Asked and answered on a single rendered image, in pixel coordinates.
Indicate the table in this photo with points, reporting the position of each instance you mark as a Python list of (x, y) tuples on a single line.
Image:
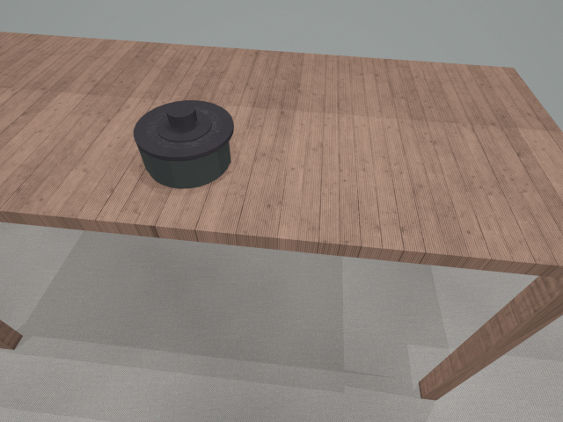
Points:
[(430, 163)]

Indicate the pot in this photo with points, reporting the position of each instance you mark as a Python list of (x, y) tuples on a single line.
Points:
[(191, 173)]

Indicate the knob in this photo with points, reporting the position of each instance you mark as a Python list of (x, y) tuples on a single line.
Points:
[(181, 114)]

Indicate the lid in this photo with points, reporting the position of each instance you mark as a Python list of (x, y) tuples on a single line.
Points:
[(155, 136)]

